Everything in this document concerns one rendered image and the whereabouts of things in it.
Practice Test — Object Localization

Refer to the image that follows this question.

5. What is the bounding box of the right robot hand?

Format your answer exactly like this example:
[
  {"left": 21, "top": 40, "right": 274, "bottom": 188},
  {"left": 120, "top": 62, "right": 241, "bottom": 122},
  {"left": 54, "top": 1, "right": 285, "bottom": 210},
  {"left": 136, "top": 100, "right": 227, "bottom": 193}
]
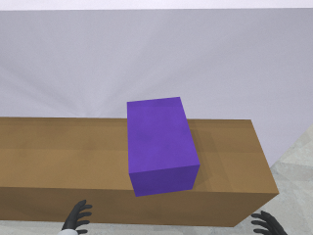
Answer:
[{"left": 251, "top": 211, "right": 288, "bottom": 235}]

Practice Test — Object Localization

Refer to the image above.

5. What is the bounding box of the left robot hand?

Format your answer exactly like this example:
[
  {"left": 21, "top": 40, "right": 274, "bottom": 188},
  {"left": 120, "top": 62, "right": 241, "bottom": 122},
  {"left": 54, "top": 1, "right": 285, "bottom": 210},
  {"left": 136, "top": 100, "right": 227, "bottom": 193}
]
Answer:
[{"left": 61, "top": 200, "right": 93, "bottom": 235}]

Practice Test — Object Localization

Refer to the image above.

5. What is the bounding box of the carton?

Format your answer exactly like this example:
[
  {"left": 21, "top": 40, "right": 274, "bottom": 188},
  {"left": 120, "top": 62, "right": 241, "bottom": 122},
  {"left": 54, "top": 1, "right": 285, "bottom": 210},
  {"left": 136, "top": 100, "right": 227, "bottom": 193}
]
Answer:
[{"left": 126, "top": 97, "right": 201, "bottom": 197}]

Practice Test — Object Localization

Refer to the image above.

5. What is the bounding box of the pedestal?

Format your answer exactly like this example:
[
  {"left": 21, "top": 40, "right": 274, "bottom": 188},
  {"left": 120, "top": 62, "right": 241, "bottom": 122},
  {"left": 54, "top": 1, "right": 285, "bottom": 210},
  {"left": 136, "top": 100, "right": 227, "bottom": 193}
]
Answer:
[{"left": 0, "top": 117, "right": 280, "bottom": 227}]

